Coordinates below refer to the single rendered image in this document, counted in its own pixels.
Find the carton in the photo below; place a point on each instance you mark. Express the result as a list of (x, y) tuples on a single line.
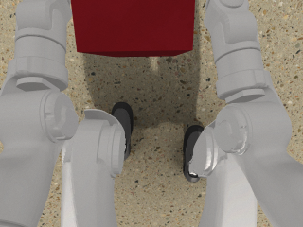
[(133, 28)]

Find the right robot forearm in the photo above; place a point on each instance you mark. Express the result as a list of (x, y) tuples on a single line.
[(237, 54)]

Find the left robot forearm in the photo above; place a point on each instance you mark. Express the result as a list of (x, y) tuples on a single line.
[(40, 47)]

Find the right robot upper arm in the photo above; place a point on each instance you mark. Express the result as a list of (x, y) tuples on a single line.
[(257, 134)]

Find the left robot thigh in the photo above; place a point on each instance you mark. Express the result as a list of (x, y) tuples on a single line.
[(88, 178)]

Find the left robot upper arm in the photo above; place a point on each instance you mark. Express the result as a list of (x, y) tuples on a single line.
[(33, 128)]

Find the robot left shin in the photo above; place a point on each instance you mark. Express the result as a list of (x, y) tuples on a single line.
[(90, 114)]

